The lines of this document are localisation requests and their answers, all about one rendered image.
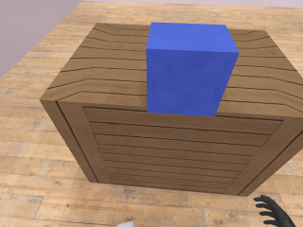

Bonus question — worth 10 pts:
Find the carton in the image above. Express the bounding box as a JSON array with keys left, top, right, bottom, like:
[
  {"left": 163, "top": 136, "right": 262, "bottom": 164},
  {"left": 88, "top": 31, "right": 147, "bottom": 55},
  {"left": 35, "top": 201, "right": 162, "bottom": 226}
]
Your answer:
[{"left": 146, "top": 22, "right": 240, "bottom": 116}]

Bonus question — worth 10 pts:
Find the pedestal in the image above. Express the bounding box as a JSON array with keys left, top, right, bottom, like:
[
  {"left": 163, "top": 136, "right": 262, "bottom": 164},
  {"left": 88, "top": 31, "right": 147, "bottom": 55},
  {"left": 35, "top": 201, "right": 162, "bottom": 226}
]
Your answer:
[{"left": 39, "top": 23, "right": 303, "bottom": 197}]

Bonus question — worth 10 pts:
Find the robot right hand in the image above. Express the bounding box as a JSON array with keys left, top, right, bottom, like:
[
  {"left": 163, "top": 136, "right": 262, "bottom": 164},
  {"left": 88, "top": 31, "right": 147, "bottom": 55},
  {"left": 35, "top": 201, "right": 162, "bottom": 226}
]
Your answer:
[{"left": 254, "top": 195, "right": 296, "bottom": 227}]

